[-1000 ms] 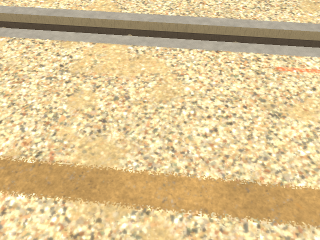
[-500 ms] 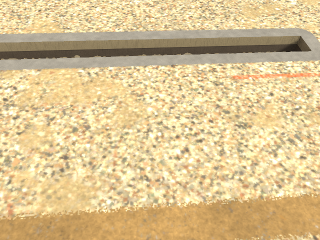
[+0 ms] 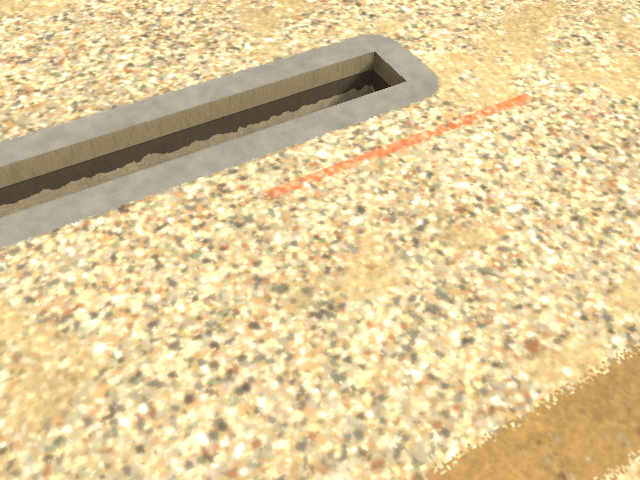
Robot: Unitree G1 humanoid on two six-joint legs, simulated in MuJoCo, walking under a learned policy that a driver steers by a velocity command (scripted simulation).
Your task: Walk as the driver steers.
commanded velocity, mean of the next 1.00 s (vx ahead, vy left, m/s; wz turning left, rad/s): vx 1.00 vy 0.00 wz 0.66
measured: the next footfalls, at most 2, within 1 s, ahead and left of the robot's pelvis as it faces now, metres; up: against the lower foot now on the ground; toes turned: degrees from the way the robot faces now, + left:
left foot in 0.26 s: +0.44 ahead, +0.09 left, +0.00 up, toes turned +7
right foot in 0.70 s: +0.89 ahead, +0.03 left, +0.00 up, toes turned +31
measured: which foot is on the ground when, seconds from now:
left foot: up 0.00-0.24, down 0.26-0.70, up 0.72-1.00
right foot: down 0.00-0.24, up 0.26-0.68, down 0.70-1.00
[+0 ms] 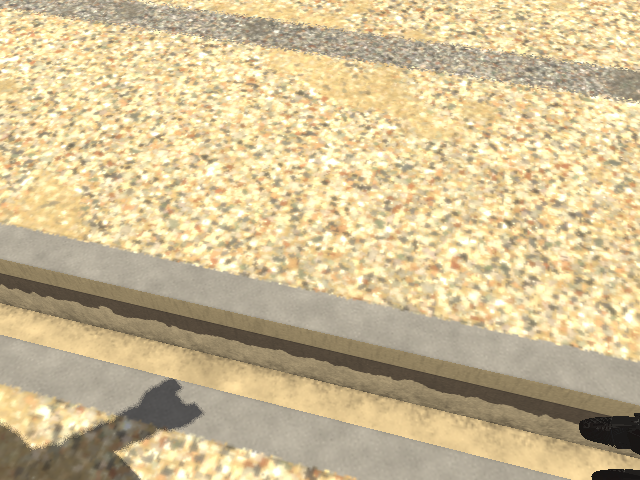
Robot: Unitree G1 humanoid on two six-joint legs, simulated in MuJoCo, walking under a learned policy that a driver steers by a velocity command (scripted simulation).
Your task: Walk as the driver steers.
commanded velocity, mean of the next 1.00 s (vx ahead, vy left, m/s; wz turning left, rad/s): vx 0.78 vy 0.00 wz -0.26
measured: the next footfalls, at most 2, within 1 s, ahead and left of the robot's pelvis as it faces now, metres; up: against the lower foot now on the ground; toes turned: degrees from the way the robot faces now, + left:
left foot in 0.16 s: +0.33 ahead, +0.07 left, +0.00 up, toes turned +14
right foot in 0.68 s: +0.95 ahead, +0.00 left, +0.00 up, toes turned -3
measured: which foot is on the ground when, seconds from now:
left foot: up 0.00-0.14, down 0.16-0.70, up 0.72-1.00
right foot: down 0.00-0.16, up 0.18-0.66, down 0.68-1.00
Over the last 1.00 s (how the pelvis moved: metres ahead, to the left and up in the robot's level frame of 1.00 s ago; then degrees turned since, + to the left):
0.88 0.18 0.01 42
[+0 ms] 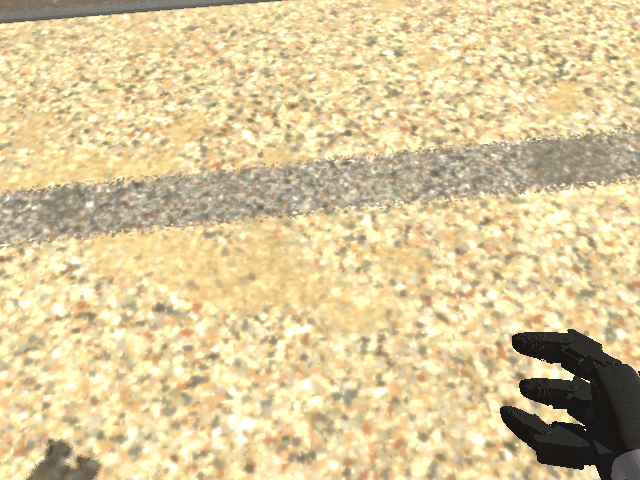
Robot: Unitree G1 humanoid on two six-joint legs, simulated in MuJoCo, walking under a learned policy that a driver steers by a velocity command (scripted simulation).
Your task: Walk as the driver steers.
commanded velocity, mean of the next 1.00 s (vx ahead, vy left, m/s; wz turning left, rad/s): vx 0.04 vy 0.00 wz -0.07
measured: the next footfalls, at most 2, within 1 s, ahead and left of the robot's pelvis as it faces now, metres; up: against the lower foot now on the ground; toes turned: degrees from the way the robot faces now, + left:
left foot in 0.10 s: +0.26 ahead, +0.16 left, +0.00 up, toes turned -17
right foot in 0.52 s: +0.11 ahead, -0.06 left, +0.00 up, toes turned -20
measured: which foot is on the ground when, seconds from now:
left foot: up 0.00-0.08, down 0.10-0.52, up 0.54-0.88, down 0.90-1.00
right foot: down 0.00-0.10, up 0.12-0.50, down 0.52-0.90, up 0.92-1.00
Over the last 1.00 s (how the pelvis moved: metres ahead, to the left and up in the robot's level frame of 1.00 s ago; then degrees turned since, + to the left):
0.85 0.08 0.00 -21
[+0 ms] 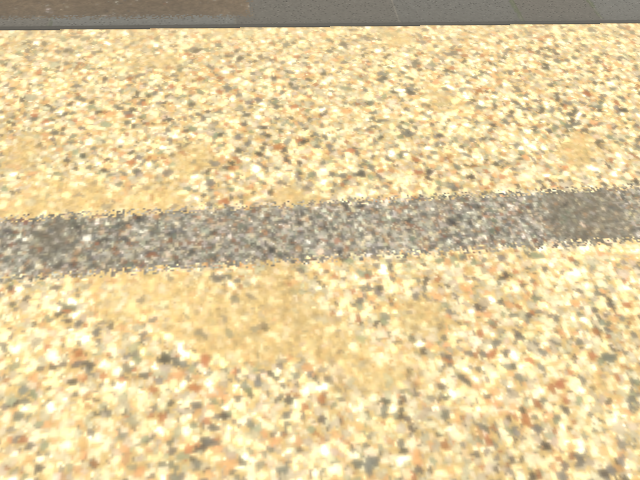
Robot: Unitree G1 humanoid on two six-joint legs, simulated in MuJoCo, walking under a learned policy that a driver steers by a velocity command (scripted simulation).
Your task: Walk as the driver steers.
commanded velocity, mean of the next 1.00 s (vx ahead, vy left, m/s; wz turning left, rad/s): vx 0.69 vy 0.00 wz -0.17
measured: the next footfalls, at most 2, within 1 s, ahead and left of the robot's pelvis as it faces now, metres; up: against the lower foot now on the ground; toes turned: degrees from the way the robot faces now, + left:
right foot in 0.48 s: +0.17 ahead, -0.10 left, +0.00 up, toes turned +12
left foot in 0.90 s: +0.56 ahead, +0.09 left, +0.00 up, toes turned -11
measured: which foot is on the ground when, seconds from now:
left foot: down 0.00-0.46, up 0.48-0.88, down 0.90-1.00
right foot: up 0.00-0.46, down 0.48-0.90, up 0.92-1.00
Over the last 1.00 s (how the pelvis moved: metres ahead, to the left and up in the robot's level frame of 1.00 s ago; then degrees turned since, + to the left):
0.12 0.11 -0.01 2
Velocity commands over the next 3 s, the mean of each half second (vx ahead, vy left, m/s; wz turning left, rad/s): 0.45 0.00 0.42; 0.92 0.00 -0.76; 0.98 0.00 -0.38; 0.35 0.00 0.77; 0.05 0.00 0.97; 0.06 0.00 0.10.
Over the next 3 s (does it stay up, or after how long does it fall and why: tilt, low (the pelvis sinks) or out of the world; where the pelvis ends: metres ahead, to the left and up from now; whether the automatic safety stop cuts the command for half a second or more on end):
stays up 1.30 -0.35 0.02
